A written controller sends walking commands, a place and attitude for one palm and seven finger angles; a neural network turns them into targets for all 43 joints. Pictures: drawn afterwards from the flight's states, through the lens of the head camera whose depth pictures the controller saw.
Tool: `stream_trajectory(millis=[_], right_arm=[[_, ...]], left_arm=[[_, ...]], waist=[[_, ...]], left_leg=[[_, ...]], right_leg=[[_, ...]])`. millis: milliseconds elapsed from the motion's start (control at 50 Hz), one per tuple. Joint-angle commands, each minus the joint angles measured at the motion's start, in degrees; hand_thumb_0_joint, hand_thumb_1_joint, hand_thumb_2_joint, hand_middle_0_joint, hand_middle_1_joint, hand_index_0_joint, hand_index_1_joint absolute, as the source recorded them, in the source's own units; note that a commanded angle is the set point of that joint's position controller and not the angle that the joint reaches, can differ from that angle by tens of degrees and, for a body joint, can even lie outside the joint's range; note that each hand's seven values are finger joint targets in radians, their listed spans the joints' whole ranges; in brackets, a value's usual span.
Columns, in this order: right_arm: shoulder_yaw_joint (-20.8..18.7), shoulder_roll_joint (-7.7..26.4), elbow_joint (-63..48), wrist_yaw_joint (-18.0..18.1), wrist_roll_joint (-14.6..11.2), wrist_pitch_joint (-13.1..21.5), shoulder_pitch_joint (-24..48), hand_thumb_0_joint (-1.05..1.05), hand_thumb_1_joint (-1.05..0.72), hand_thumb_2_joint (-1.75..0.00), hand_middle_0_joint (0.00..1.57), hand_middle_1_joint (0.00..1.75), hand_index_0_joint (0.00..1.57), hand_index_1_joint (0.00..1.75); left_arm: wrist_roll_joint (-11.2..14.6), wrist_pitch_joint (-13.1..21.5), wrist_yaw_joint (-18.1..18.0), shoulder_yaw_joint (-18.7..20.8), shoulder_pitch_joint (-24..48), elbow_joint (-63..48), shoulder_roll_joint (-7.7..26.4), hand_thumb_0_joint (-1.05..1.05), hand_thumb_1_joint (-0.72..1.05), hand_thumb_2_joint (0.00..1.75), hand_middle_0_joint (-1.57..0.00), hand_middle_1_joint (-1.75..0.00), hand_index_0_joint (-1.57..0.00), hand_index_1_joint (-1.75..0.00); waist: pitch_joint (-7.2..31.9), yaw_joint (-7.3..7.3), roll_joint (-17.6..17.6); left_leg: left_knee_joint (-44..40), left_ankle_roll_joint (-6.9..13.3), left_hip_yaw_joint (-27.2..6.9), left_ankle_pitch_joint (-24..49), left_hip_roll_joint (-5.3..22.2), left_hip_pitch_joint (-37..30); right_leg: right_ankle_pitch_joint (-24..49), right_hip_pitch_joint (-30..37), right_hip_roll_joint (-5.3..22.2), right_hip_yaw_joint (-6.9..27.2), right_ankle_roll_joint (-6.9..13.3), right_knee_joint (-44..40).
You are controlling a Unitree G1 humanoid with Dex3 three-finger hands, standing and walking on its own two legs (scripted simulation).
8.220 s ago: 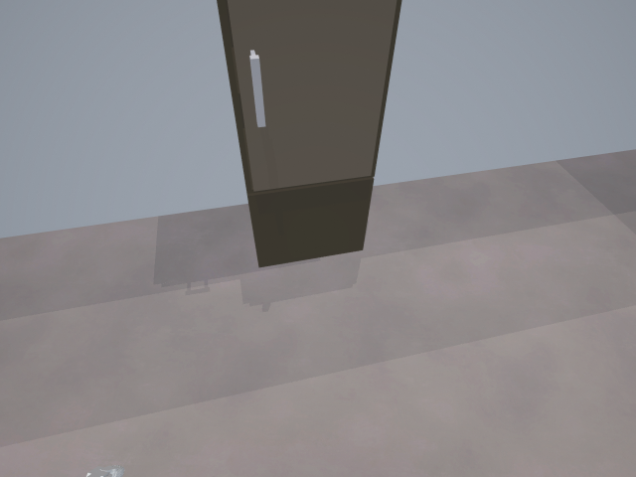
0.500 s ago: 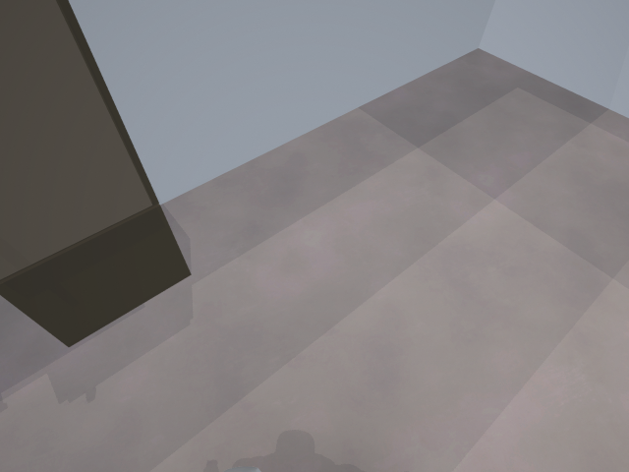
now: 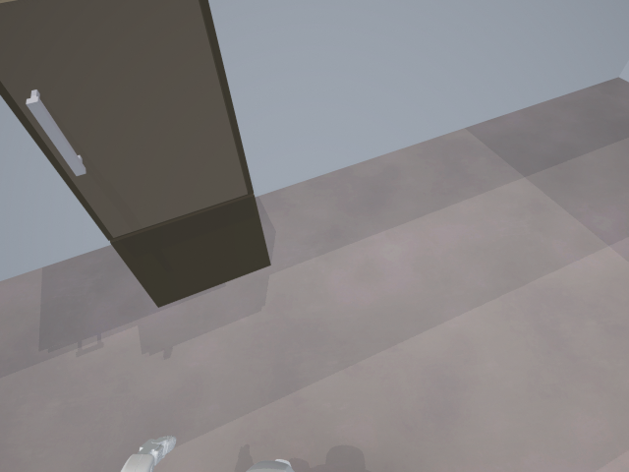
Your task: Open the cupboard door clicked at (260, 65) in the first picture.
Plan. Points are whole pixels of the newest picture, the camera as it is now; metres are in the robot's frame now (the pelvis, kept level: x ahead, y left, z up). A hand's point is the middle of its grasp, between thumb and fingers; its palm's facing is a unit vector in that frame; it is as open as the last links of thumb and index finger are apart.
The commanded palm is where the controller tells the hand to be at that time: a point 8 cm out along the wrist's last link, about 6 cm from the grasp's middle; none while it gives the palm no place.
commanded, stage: turn to face it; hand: left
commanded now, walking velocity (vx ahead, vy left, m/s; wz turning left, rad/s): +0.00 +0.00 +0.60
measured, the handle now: (58, 134) +0.73 +0.58 +0.02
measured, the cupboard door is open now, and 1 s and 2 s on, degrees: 0 0 0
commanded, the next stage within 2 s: take the last steps up to it in 0.66 s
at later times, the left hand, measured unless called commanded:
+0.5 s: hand out of the picture -0.04 +0.27 -0.17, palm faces +0.30 -0.92 -0.26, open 7.4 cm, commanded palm none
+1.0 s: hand out of the picture -0.06 +0.18 -0.14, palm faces +0.41 -0.88 -0.25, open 7.3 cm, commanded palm none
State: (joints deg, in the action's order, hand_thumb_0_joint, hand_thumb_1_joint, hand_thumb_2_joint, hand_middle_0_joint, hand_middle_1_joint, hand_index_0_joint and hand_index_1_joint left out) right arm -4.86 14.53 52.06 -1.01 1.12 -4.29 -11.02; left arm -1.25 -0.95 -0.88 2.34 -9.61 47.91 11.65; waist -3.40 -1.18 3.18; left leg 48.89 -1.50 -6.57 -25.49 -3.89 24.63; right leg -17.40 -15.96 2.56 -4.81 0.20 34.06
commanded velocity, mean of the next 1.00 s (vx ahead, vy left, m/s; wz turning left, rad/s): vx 0.08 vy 0.00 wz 0.29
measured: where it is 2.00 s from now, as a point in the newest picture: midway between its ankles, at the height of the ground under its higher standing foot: (285, 468)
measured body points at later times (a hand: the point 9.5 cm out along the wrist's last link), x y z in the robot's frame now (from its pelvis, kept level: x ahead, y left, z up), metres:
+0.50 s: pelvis -0.02 +0.05 +0.01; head +0.00 +0.08 +0.45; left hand -0.06 +0.32 -0.15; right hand +0.15 -0.17 -0.12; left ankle -0.03 +0.14 -0.73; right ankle +0.00 -0.10 -0.66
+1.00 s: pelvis -0.02 +0.00 +0.02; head -0.02 -0.03 +0.47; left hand -0.08 +0.23 -0.12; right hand +0.09 -0.22 -0.15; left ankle -0.07 +0.14 -0.65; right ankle +0.01 -0.09 -0.73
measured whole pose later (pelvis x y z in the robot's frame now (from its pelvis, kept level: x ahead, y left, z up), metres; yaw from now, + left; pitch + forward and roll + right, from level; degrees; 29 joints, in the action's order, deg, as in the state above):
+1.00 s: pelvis -0.02 +0.00 +0.02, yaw +22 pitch -2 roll +2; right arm -4.4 12.8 59.7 -1.4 2.0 -3.3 -16.8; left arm -1.4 1.2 -1.0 1.9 -18.4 57.8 8.0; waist 0.8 -0.3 2.2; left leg 60.5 -1.5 -0.1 -16.5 1.7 26.5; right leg -13.2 -8.2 2.8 -6.5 1.6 23.2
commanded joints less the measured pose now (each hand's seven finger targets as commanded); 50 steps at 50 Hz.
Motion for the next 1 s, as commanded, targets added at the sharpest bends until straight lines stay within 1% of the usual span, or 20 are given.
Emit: stream_trajectory(millis=[0, 60, 220, 280, 300, 320, 340, 360, 400, 460, 620, 740, 760, 780, 800, 820, 840, 880, 920, 980], right_arm=[[-2.0, 5.6, -4.5, -0.7, 0.3, 0.8, 1.5, 0.00, -0.90, -0.90, 0.20, 0.30, 0.20, 0.30], [-1.6, 4.5, -3.8, -1.2, 0.0, 0.5, 1.0, 0.00, -0.90, -0.90, 0.20, 0.30, 0.20, 0.30], [0.3, 2.4, -4.5, -0.9, -0.6, 1.8, 6.1, 0.00, -0.90, -0.90, 0.20, 0.30, 0.20, 0.30], [0.2, 3.7, -3.3, -0.4, -0.5, 2.6, 0.3, 0.00, -0.90, -0.90, 0.20, 0.30, 0.20, 0.30], [-0.6, 7.1, -2.6, -0.4, -0.3, 3.3, -2.3, 0.00, -0.90, -0.90, 0.20, 0.30, 0.20, 0.30], [-2.0, 13.5, -2.7, -0.1, 0.1, 3.7, -5.0, 0.00, -0.90, -0.90, 0.20, 0.30, 0.20, 0.30], [-2.3, 15.5, -1.3, 0.3, -0.1, 3.2, -8.4, 0.00, -0.90, -0.90, 0.20, 0.30, 0.20, 0.30], [-1.9, 14.3, -0.8, 1.1, 0.0, 3.5, -7.8, 0.00, -0.90, -0.90, 0.20, 0.30, 0.20, 0.30], [-0.5, 9.5, -1.6, 1.9, 0.2, 3.6, -2.3, 0.00, -0.90, -0.90, 0.20, 0.30, 0.20, 0.30], [0.4, 7.8, -2.1, 2.1, -0.1, 4.2, 0.4, 0.00, -0.90, -0.90, 0.20, 0.30, 0.20, 0.30], [0.0, 7.3, -0.3, 1.9, 0.2, 3.5, -1.8, 0.00, -0.90, -0.90, 0.20, 0.30, 0.20, 0.30], [0.0, 5.8, 0.6, 1.7, -0.1, 3.3, -0.9, 0.00, -0.90, -0.90, 0.20, 0.30, 0.20, 0.30], [0.3, 3.9, 1.0, 1.5, -0.5, 3.6, -1.6, 0.00, -0.90, -0.90, 0.20, 0.30, 0.20, 0.30], [1.1, -0.2, 0.4, 1.2, -0.9, 3.7, -2.4, 0.00, -0.90, -0.90, 0.20, 0.30, 0.20, 0.30], [0.9, 0.4, -1.1, 1.0, -0.4, 3.3, 0.2, 0.00, -0.90, -0.90, 0.20, 0.30, 0.20, 0.30], [0.2, 2.7, -1.0, 0.9, 0.3, 2.3, 1.2, 0.00, -0.90, -0.90, 0.20, 0.30, 0.20, 0.30], [-0.1, 3.1, -0.1, 0.5, 0.5, 2.1, 1.1, 0.00, -0.90, -0.90, 0.20, 0.30, 0.20, 0.30], [-0.3, 2.0, 2.6, -0.3, 0.9, 2.2, -2.8, 0.00, -0.90, -0.90, 0.20, 0.30, 0.20, 0.30], [-0.1, 0.6, 3.9, -0.5, 0.9, 2.5, -4.6, 0.00, -0.90, -0.90, 0.20, 0.30, 0.20, 0.30], [-0.1, -0.3, 4.1, -0.6, 0.9, 2.8, -3.9, 0.00, -0.90, -0.90, 0.20, 0.30, 0.20, 0.30]], left_arm=[[0.0, 1.3, -1.2, 2.6, 1.2, -4.3, 10.5, 0.00, 0.90, 0.90, -0.20, -0.30, -0.20, -0.30], [-0.2, 1.4, -1.3, 2.4, 0.2, -3.6, 10.0, 0.00, 0.90, 0.90, -0.20, -0.30, -0.20, -0.30], [-0.7, 0.8, -0.9, 3.6, -7.3, 0.4, 14.0, 0.00, 0.90, 0.90, -0.20, -0.30, -0.20, -0.30], [-0.1, 0.3, -0.7, 3.9, -5.7, 1.2, 13.4, 0.00, 0.90, 0.90, -0.20, -0.30, -0.20, -0.30], [0.5, -0.1, -0.5, 3.6, -6.1, 0.7, 11.8, 0.00, 0.90, 0.90, -0.20, -0.30, -0.20, -0.30], [0.8, -0.2, 0.0, 2.6, -6.0, -1.6, 7.6, 0.00, 0.90, 0.90, -0.20, -0.30, -0.20, -0.30], [0.2, -0.5, -0.3, 1.8, -1.8, -3.0, 7.4, 0.00, 0.90, 0.90, -0.20, -0.30, -0.20, -0.30], [0.3, -1.1, -0.9, 1.9, -0.8, -2.1, 6.7, 0.00, 0.90, 0.90, -0.20, -0.30, -0.20, -0.30], [0.4, -0.9, -0.3, 2.2, 0.7, 0.1, 7.5, 0.00, 0.90, 0.90, -0.20, -0.30, -0.20, -0.30], [0.5, -0.8, 0.2, 2.0, -3.5, 2.9, 7.0, 0.00, 0.90, 0.90, -0.20, -0.30, -0.20, -0.30], [0.6, -1.2, -0.3, 1.4, -1.1, 2.4, 5.1, 0.00, 0.90, 0.90, -0.20, -0.30, -0.20, -0.30], [0.9, 0.4, -0.9, 1.2, -6.7, 4.6, 4.3, 0.00, 0.90, 0.90, -0.20, -0.30, -0.20, -0.30], [0.7, 1.3, -1.1, 1.3, -8.8, 5.4, 5.7, 0.00, 0.90, 0.90, -0.20, -0.30, -0.20, -0.30], [-0.2, 2.0, -1.4, 1.9, -10.4, 6.2, 9.7, 0.00, 0.90, 0.90, -0.20, -0.30, -0.20, -0.30], [-0.3, 1.8, -1.0, 2.2, -10.9, 5.6, 12.7, 0.00, 0.90, 0.90, -0.20, -0.30, -0.20, -0.30], [0.1, 2.0, -0.9, 2.7, -10.6, 5.5, 11.8, 0.00, 0.90, 0.90, -0.20, -0.30, -0.20, -0.30], [0.1, 2.0, -0.9, 2.2, -9.1, 5.7, 9.9, 0.00, 0.90, 0.90, -0.20, -0.30, -0.20, -0.30], [0.0, 2.8, -0.7, 1.5, -6.4, 5.6, 7.1, 0.00, 0.90, 0.90, -0.20, -0.30, -0.20, -0.30], [0.1, 3.7, -0.6, 1.1, -8.8, 6.6, 5.1, 0.00, 0.90, 0.90, -0.20, -0.30, -0.20, -0.30], [-0.1, 4.3, -0.6, 0.9, -12.7, 8.8, 4.1, 0.00, 0.90, 0.90, -0.20, -0.30, -0.20, -0.30]], waist=[[0.2, -0.19, -10.6], [0.6, 0.27, -13.3], [4.6, 4.55, -16.1], [6.9, 1.13, -13.2], [9.1, -0.50, -5.0], [9.4, -1.84, 13.5], [9.5, -3.80, 11.1], [10.4, -3.10, 14.3], [4.3, -1.38, 8.5], [5.3, 0.82, 4.7], [3.3, -0.43, 4.9], [6.1, 2.34, 3.5], [7.5, 3.09, -0.7], [7.4, 3.11, -13.6], [3.5, 4.72, -16.6], [0.4, 5.07, -19.9], [-3.4, 3.78, -15.8], [-4.0, 1.06, -10.1], [-2.9, 1.36, -11.1], [-3.1, 2.34, -11.2]], left_leg=[[23.0, -1.3, 2.5, 2.1, 4.4, 8.4], [19.5, -2.4, 5.5, 4.0, 5.2, 6.9], [-4.6, -1.8, 12.1, -1.1, 4.4, -1.2], [-20.5, -0.5, 12.6, 9.9, 4.5, -12.0], [-26.8, 1.2, 7.5, 18.9, 8.8, -21.7], [-28.2, 8.5, -12.9, 40.6, 24.6, -29.1], [-28.2, 13.7, -13.4, 45.8, 29.2, -25.3], [-28.1, 13.6, -12.9, 44.0, 27.0, -23.9], [-29.0, 12.0, -7.3, 40.3, 21.4, -17.8], [-29.2, 10.3, -1.9, 42.0, 18.0, -18.6], [-31.5, 11.6, -6.3, 30.0, 18.1, -16.0], [-25.6, 8.7, -6.9, 30.5, 14.8, -11.3], [-21.6, 5.9, -4.7, 22.8, 11.8, -7.5], [-12.2, 1.9, 3.0, 5.7, 4.6, 2.0], [-2.6, 0.6, 4.5, -7.4, 1.9, 5.9], [4.6, 1.1, 1.9, -6.4, 4.3, 7.7], [10.1, 1.3, 1.8, -1.8, 4.6, 9.2], [14.2, 0.7, 4.1, 5.7, 6.3, 9.4], [14.5, -0.2, 5.7, 10.3, 6.8, 8.4], [11.8, -0.8, 7.0, 12.4, 8.1, 9.0]], right_leg=[[7.6, 1.9, 17.3, 11.6, 6.3, -17.6], [9.5, 3.1, 16.0, 5.2, 5.3, -17.3], [27.5, 11.0, 18.8, 1.1, 6.9, -10.6], [24.5, 7.0, 17.4, -3.0, 2.6, -2.5], [17.9, -0.3, 14.8, -5.2, -0.6, 6.1], [-12.4, -16.7, 6.8, -6.7, -5.2, 18.3], [-21.3, -16.9, 5.5, -1.6, -4.6, 26.1], [-19.9, -17.5, 5.4, 2.3, -4.3, 29.6], [-11.3, -17.3, 5.4, 3.9, -4.4, 32.4], [-6.5, -14.1, 4.4, 2.9, -4.9, 29.8], [-7.9, -8.7, 2.0, 2.4, -4.6, 16.6], [3.3, 6.0, -0.1, 1.1, -3.4, -6.8], [7.1, 13.0, 2.8, 4.1, -2.9, -14.5], [4.2, 18.5, 14.9, 17.4, 1.0, -19.4], [-3.6, 11.9, 22.9, 24.7, 6.9, -23.4], [-16.0, 5.6, 22.3, 27.8, 8.2, -27.0], [-22.3, 2.5, 20.7, 27.5, 7.7, -29.2], [-17.2, 2.8, 16.2, 17.7, 4.9, -27.5], [-10.8, 4.0, 13.4, 12.1, 3.7, -26.8], [-10.1, 5.9, 13.4, 11.0, 4.2, -27.6]])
